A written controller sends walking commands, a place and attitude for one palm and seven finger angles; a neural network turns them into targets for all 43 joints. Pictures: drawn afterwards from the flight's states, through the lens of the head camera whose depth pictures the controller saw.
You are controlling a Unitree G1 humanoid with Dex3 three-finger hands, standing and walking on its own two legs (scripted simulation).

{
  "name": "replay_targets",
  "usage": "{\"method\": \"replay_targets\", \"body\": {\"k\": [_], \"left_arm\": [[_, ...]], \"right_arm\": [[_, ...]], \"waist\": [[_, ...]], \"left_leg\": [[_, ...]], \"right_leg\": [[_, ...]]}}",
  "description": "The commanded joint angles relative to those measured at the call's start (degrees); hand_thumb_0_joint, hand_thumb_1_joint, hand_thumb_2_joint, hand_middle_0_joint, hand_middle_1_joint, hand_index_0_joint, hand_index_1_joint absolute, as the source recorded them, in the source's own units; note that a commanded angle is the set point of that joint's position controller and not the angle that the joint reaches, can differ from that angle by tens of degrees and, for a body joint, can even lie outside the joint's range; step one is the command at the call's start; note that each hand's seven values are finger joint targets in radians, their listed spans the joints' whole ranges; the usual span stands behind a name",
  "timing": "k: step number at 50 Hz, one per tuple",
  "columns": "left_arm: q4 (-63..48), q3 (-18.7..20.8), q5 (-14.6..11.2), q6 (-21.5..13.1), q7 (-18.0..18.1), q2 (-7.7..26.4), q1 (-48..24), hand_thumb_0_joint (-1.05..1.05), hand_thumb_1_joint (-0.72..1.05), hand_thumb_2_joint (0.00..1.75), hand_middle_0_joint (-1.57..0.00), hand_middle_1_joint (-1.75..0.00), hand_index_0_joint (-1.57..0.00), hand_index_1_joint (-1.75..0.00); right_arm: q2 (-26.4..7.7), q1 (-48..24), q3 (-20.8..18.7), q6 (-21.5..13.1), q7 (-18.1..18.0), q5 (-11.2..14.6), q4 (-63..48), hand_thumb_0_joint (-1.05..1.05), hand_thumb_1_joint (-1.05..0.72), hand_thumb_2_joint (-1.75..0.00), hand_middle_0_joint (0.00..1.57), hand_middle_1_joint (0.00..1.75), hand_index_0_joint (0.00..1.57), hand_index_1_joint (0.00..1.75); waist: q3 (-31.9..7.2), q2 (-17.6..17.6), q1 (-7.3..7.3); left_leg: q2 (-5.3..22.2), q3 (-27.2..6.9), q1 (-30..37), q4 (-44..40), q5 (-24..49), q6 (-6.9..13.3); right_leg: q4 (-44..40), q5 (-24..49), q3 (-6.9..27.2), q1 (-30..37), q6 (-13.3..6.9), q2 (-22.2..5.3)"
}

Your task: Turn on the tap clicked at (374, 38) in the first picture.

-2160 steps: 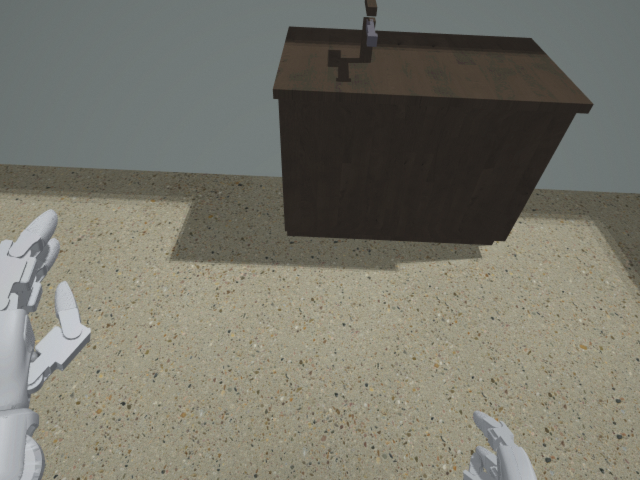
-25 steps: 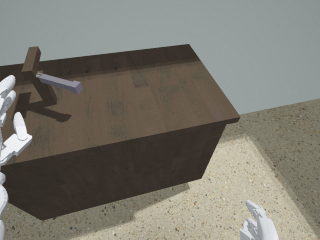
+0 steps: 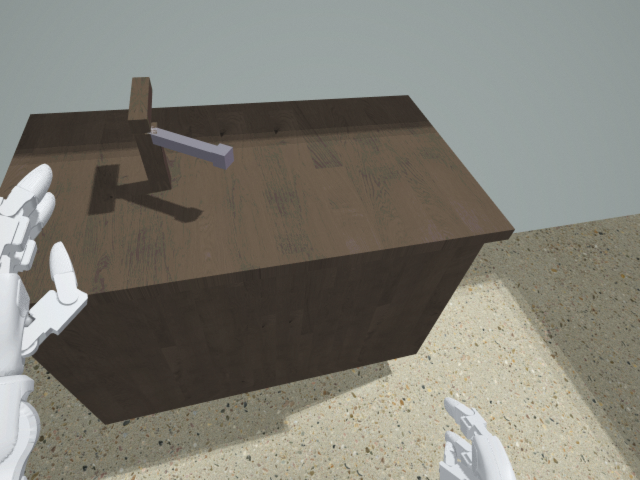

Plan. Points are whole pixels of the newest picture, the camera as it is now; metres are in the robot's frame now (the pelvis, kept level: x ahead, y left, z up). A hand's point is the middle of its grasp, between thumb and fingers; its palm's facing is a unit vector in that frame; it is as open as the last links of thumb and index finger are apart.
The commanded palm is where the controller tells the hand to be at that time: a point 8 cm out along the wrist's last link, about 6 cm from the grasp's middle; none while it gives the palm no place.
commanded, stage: come to a stop and stand still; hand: left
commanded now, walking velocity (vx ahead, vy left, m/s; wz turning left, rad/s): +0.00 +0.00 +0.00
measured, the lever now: (222, 156) +0.57 +0.22 +0.07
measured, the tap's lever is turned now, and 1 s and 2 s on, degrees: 55 55 55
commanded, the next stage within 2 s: look again from close up in 1.32 s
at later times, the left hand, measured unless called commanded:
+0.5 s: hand out of the picture +0.10 +0.33 +0.16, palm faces +0.51 -0.81 -0.28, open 7.4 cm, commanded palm +0.06 +0.34 +0.18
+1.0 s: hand out of the picture +0.13 +0.32 +0.15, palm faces +0.35 -0.87 -0.34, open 7.4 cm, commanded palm +0.08 +0.35 +0.18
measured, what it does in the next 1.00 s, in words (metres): walks backwards: right foot, then left foot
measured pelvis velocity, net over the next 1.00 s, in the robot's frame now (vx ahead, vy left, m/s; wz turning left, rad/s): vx -0.10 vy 0.09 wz -0.07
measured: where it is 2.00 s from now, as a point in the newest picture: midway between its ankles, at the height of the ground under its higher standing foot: outside the picture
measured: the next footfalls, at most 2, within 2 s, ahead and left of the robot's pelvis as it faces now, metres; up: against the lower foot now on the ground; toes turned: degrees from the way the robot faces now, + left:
right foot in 0.34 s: +0.04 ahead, -0.09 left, +0.00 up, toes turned +7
left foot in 0.52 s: -0.02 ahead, +0.18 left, +0.00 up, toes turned -3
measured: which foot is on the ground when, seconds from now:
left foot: down 0.00-0.34, up 0.36-0.50, down 0.52-1.00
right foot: down 0.00-0.24, up 0.26-0.32, down 0.34-0.52, up 0.54-0.86, down 0.88-1.00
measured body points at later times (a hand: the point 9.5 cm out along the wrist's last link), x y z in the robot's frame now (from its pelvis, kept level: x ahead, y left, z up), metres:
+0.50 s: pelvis -0.08 +0.06 -0.02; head -0.09 +0.10 +0.43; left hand +0.07 +0.37 +0.17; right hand +0.12 -0.15 -0.07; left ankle -0.06 +0.16 -0.74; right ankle +0.00 -0.09 -0.74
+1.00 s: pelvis -0.10 +0.09 -0.01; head -0.10 +0.10 +0.44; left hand +0.11 +0.37 +0.17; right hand +0.03 -0.17 -0.09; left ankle -0.07 +0.18 -0.73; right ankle -0.14 +0.01 -0.74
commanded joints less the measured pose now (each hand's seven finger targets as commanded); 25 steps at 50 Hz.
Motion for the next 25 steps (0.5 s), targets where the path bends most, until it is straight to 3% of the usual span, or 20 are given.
{"method": "replay_targets", "body": {"k": [1, 3, 5, 8, 10, 11, 12, 13, 14, 15, 16, 17, 18, 19, 20, 21, 22, 23, 24, 25], "left_arm": [[-12.4, 6.1, -0.4, -2.1, 0.6, 10.4, -5.2, 0.00, 0.90, 0.90, -0.20, -0.30, -0.20, -0.30], [-12.0, 6.7, -0.6, -1.7, 0.5, 10.6, -5.6, 0.00, 0.90, 0.90, -0.20, -0.30, -0.20, -0.30], [-13.8, 6.8, -0.7, -1.4, 0.2, 11.0, -7.9, 0.00, 0.90, 0.90, -0.20, -0.30, -0.20, -0.30], [-13.0, 5.3, -0.9, -0.6, 0.0, 9.4, -8.2, 0.00, 0.90, 0.90, -0.20, -0.30, -0.20, -0.30], [-13.7, 5.5, -0.9, 0.1, -0.3, 9.9, -11.0, 0.00, 0.90, 0.90, -0.20, -0.30, -0.20, -0.30], [-12.7, 4.6, -1.1, 0.5, -0.2, 8.7, -10.3, 0.00, 0.90, 0.90, -0.20, -0.30, -0.20, -0.30], [-13.0, 4.9, -1.2, 0.9, -0.2, 8.6, -10.5, 0.00, 0.90, 0.90, -0.20, -0.30, -0.20, -0.30], [-13.2, 5.3, -1.4, 1.0, -0.3, 9.1, -10.6, 0.00, 0.90, 0.90, -0.20, -0.30, -0.20, -0.30], [-12.8, 5.5, -1.5, 0.9, -0.4, 9.1, -9.1, 0.00, 0.90, 0.90, -0.20, -0.30, -0.20, -0.30], [-12.9, 6.9, -1.3, 0.9, -0.5, 10.7, -7.9, 0.00, 0.90, 0.90, -0.20, -0.30, -0.20, -0.30], [-11.9, 6.1, -0.8, 0.4, -0.4, 10.0, -4.5, 0.00, 0.90, 0.90, -0.20, -0.30, -0.20, -0.30], [-14.2, 7.1, -0.4, 0.2, -0.6, 11.6, -3.5, 0.00, 0.90, 0.90, -0.20, -0.30, -0.20, -0.30], [-20.3, 6.5, -0.9, 0.1, -0.8, 12.7, -6.5, 0.00, 0.90, 0.90, -0.20, -0.30, -0.20, -0.30], [-18.6, 6.1, -1.7, 0.6, -0.7, 11.9, -8.2, 0.00, 0.90, 0.90, -0.20, -0.30, -0.20, -0.30], [-20.9, 6.5, -2.0, -0.3, -0.9, 12.5, -13.7, 0.00, 0.90, 0.90, -0.20, -0.30, -0.20, -0.30], [-16.8, 6.5, -1.6, -0.9, -0.3, 11.1, -11.7, 0.00, 0.90, 0.90, -0.20, -0.30, -0.20, -0.30], [-15.9, 5.8, -1.3, -1.2, 0.2, 10.0, -12.7, 0.00, 0.90, 0.90, -0.20, -0.30, -0.20, -0.30], [-15.2, 5.4, -1.0, -2.0, 0.9, 9.5, -13.3, 0.00, 0.90, 0.90, -0.20, -0.30, -0.20, -0.30], [-13.9, 4.4, -0.9, -2.8, 1.4, 8.7, -14.0, 0.00, 0.90, 0.90, -0.20, -0.30, -0.20, -0.30], [-14.4, 3.2, -1.2, -3.2, 1.2, 7.7, -15.9, 0.00, 0.90, 0.90, -0.20, -0.30, -0.20, -0.30]], "right_arm": [[-9.4, -7.0, -4.2, -2.0, -0.9, -0.2, -8.7, 0.00, -0.90, -0.90, 0.20, 0.30, 0.20, 0.30], [-9.1, -7.0, -4.3, -1.5, -1.0, -0.2, -8.7, 0.00, -0.90, -0.90, 0.20, 0.30, 0.20, 0.30], [-9.1, -7.2, -4.5, -1.2, -1.1, -0.1, -8.6, 0.00, -0.90, -0.90, 0.20, 0.30, 0.20, 0.30], [-9.1, -7.2, -4.4, -0.9, -1.3, 0.3, -8.1, 0.00, -0.90, -0.90, 0.20, 0.30, 0.20, 0.30], [-9.5, -7.7, -4.7, -1.0, -1.2, 0.5, -8.2, 0.00, -0.90, -0.90, 0.20, 0.30, 0.20, 0.30], [-9.5, -7.7, -4.7, -1.1, -1.2, 0.8, -8.4, 0.00, -0.90, -0.90, 0.20, 0.30, 0.20, 0.30], [-9.6, -7.0, -5.1, -1.0, -0.9, 1.0, -8.7, 0.00, -0.90, -0.90, 0.20, 0.30, 0.20, 0.30], [-9.5, -6.5, -5.7, -1.0, -0.5, 1.1, -9.2, 0.00, -0.90, -0.90, 0.20, 0.30, 0.20, 0.30], [-9.4, -6.5, -6.1, -1.0, -0.2, 1.1, -9.5, 0.00, -0.90, -0.90, 0.20, 0.30, 0.20, 0.30], [-9.1, -6.3, -6.0, -1.1, 0.0, 1.3, -10.2, 0.00, -0.90, -0.90, 0.20, 0.30, 0.20, 0.30], [-8.8, -6.7, -5.7, -0.9, 0.1, 1.3, -10.1, 0.00, -0.90, -0.90, 0.20, 0.30, 0.20, 0.30], [-8.7, -7.2, -5.6, -0.2, 0.3, 1.3, -10.0, 0.00, -0.90, -0.90, 0.20, 0.30, 0.20, 0.30], [-9.6, -10.6, -5.5, 0.1, 0.2, 1.3, -11.2, 0.00, -0.90, -0.90, 0.20, 0.30, 0.20, 0.30], [-7.0, -9.8, -4.4, -0.2, -0.1, 0.9, -9.2, 0.00, -0.90, -0.90, 0.20, 0.30, 0.20, 0.30], [-6.4, -8.8, -2.9, -0.3, 0.4, 0.6, -7.4, 0.00, -0.90, -0.90, 0.20, 0.30, 0.20, 0.30], [-7.0, -7.7, -3.0, -0.7, -0.3, 0.4, -6.8, 0.00, -0.90, -0.90, 0.20, 0.30, 0.20, 0.30], [-7.5, -7.6, -3.2, -1.1, -0.9, 0.6, -6.4, 0.00, -0.90, -0.90, 0.20, 0.30, 0.20, 0.30], [-8.2, -5.6, -3.3, -2.1, -1.3, 0.5, -5.2, 0.00, -0.90, -0.90, 0.20, 0.30, 0.20, 0.30], [-8.8, -4.1, -3.5, -3.4, -1.5, 0.5, -4.7, 0.00, -0.90, -0.90, 0.20, 0.30, 0.20, 0.30], [-10.8, -3.9, -4.2, -4.7, -1.6, 0.6, -6.8, 0.00, -0.90, -0.90, 0.20, 0.30, 0.20, 0.30]], "waist": [[-7.1, 6.8, -0.18], [-7.7, 4.5, -0.17], [-7.2, 2.4, -0.61], [-6.9, 2.6, -0.93], [-6.0, 7.1, -0.94], [-7.0, 11.0, -0.71], [-9.0, 14.6, 0.00], [-9.7, 15.7, 0.45], [-9.9, 14.8, 1.08], [-9.2, 11.6, 1.56], [-7.3, 3.3, 1.53], [-5.0, -10.7, 1.80], [-3.8, -14.4, 0.97], [-0.2, -17.6, -0.85], [0.8, -12.0, -2.95], [0.7, -6.2, -2.75], [-0.6, -0.2, -2.29], [-4.6, 6.0, -2.44], [-7.6, 12.4, -2.29], [-5.7, 18.8, -2.36]], "left_leg": [[6.5, -4.9, 1.7, -12.4, -28.7, -6.4], [5.8, -3.0, 4.4, -9.5, -27.4, -5.9], [3.7, 0.3, 11.0, -3.1, -23.8, -5.9], [4.5, -2.0, 12.8, -2.8, -24.7, -5.6], [5.7, -2.5, 11.5, -7.7, -29.6, -7.0], [8.1, -4.9, 5.2, -13.6, -32.7, -8.0], [9.7, -4.5, -0.8, -18.6, -35.3, -9.4], [9.9, -3.0, -5.0, -20.6, -35.0, -11.0], [9.1, 0.5, -6.7, -19.6, -32.5, -11.1], [7.1, 5.2, -6.2, -14.1, -31.1, -10.2], [4.2, 7.0, -2.6, -0.3, -28.0, -7.1], [-0.7, 8.3, 3.7, 27.1, -21.7, -5.8], [-2.0, -4.3, 3.0, 54.2, -18.9, -5.0], [1.9, -13.0, -2.5, 58.3, -16.3, -5.4], [3.8, -12.7, -1.7, 51.6, -16.6, -4.9], [4.7, -9.7, -0.8, 34.9, -18.3, -4.0], [3.5, -7.2, 3.1, 17.5, -18.6, -2.7], [0.0, -3.4, 8.8, 2.4, -14.8, -2.4], [0.5, -2.8, 13.8, -3.8, -9.6, -2.3], [10.5, -16.3, 15.4, -6.6, -0.1, 0.5]], "right_leg": [[-4.1, -4.0, -4.8, 0.6, -0.4, 3.1], [-5.3, -4.9, -3.5, -1.9, -0.8, 2.5], [-7.8, -7.9, -1.4, -10.4, -1.9, 1.1], [-6.1, -9.8, -1.1, -13.9, -1.6, 1.0], [-0.5, -11.4, -4.6, -15.0, -0.9, 3.8], [6.5, -9.9, -7.2, -7.4, -0.1, 5.5], [14.2, -9.2, -9.8, 0.3, 0.3, 7.5], [18.0, -8.8, -11.4, 5.6, 0.4, 8.6], [15.8, -8.0, -12.6, 8.7, 0.1, 8.2], [10.9, -7.7, -12.7, 7.8, -0.8, 6.9], [-0.9, -7.0, -7.2, 2.5, -2.7, 1.7], [-12.9, -12.1, 8.1, -14.7, -5.9, -7.3], [-18.9, -20.0, 28.4, -30.3, -12.3, -20.0], [-22.1, -31.1, 34.7, -34.6, -15.5, -22.0], [-19.3, -28.1, 28.3, -34.5, -13.0, -19.6], [-14.5, -20.9, 21.3, -28.4, -10.0, -15.5], [-8.6, -13.2, 16.9, -22.7, -7.5, -12.1], [-1.3, -4.7, 11.8, -15.7, -5.0, -7.1], [6.7, 0.7, 6.9, -12.2, -2.5, -2.4], [17.1, -1.5, 1.7, -18.1, 1.3, 2.8]]}}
